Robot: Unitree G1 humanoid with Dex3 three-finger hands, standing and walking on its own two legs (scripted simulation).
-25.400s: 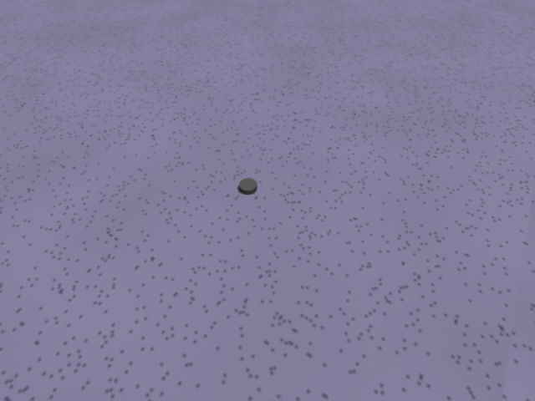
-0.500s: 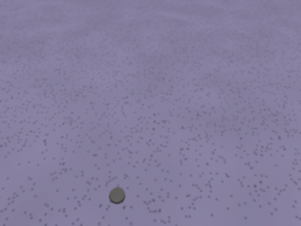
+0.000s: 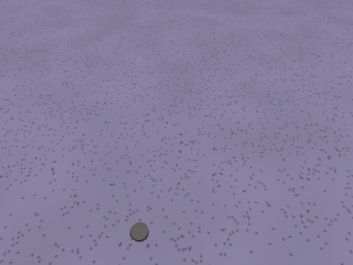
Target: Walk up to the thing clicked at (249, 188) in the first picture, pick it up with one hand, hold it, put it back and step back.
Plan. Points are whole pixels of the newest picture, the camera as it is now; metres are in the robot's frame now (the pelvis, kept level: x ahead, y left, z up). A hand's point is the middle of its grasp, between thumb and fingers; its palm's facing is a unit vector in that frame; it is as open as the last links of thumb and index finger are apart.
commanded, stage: walk up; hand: left
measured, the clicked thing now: (139, 231) +0.43 +0.22 -0.76
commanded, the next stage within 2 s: none
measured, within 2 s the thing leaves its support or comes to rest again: neither
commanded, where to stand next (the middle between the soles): +0.04 -0.01 m, yaw -2 degrees
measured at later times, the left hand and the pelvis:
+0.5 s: hand out of the picture +0.04 +0.32 -0.18, palm faces -0.05 -0.93 -0.38, open 7.4 cm; pelvis -0.08 +0.04 -0.02, yaw +0 degrees
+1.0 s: hand out of the picture +0.05 +0.24 -0.14, palm faces -0.05 -0.90 -0.43, open 7.4 cm; pelvis -0.03 -0.03 -0.02, yaw -3 degrees
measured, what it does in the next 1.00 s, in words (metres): steps on the spot: right foot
